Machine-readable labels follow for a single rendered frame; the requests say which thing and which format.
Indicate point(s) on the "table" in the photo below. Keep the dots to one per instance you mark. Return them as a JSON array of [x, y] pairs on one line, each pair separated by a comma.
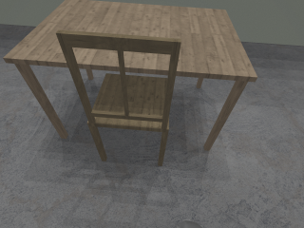
[[210, 48]]

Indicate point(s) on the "chair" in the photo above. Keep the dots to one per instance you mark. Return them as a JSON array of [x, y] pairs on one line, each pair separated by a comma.
[[125, 101]]

